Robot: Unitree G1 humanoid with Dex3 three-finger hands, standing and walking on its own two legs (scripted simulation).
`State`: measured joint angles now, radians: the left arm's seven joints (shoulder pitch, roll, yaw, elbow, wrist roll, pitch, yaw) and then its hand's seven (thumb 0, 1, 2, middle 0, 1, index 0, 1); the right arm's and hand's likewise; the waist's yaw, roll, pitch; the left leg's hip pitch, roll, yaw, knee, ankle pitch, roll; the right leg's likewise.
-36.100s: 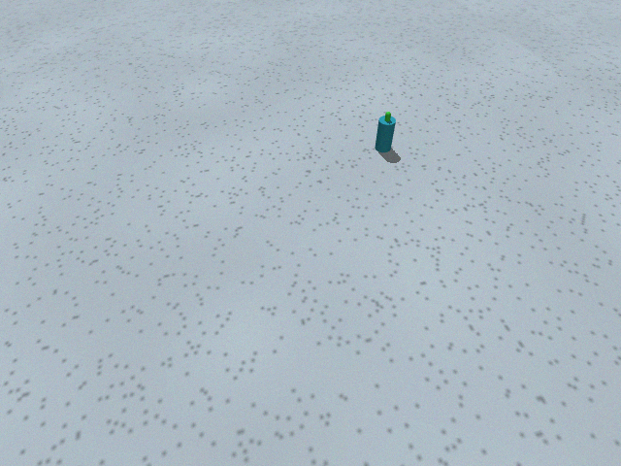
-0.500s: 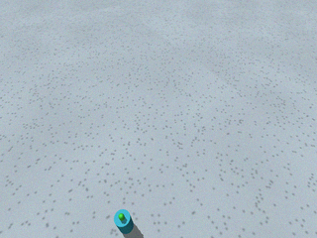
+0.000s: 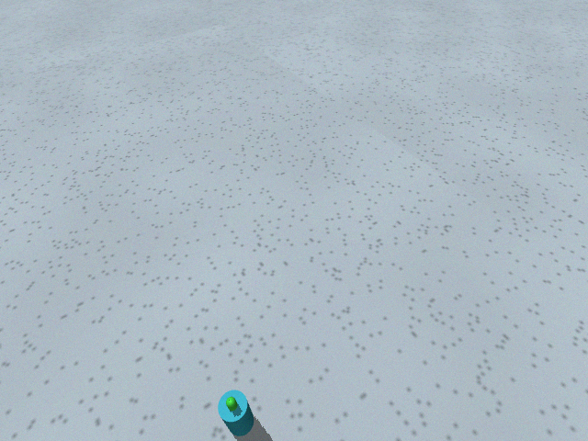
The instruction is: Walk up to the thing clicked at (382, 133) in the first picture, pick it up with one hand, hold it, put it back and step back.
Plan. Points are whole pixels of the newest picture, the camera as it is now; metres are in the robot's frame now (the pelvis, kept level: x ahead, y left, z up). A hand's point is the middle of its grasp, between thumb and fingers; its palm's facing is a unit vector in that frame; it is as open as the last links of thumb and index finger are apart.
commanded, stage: stand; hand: left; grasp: from the side
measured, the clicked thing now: (235, 411) +0.33 +0.22 -0.67
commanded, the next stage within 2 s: step back in 1.34 s
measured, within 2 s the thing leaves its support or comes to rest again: neither
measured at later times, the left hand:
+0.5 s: hand out of the picture +0.08 +0.24 -0.16, palm faces -0.04 -0.94 -0.33, open 7.4 cm
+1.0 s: hand out of the picture +0.11 +0.25 -0.16, palm faces -0.05 -0.94 -0.33, open 7.4 cm
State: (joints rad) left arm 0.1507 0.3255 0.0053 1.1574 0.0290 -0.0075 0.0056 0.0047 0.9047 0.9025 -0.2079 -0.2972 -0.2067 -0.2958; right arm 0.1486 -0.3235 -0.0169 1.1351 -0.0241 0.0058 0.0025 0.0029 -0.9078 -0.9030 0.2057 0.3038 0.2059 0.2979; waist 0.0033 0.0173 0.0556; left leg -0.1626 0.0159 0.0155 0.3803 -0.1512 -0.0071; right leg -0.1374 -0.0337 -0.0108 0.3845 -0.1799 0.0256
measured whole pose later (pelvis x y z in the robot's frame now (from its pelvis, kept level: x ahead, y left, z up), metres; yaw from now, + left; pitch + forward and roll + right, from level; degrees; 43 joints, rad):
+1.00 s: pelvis +0.03 +0.00 +0.00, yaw -1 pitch -2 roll +0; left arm 0.09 0.33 0.01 1.16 0.02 -0.01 0.00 0.00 0.91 0.90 -0.21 -0.30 -0.21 -0.30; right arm 0.10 -0.34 0.00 1.15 -0.01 -0.01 0.00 0.00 -0.91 -0.90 0.21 0.30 0.21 0.30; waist -0.01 0.00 0.06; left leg -0.12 0.02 0.04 0.32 -0.17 -0.01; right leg -0.09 -0.03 0.01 0.32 -0.19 0.03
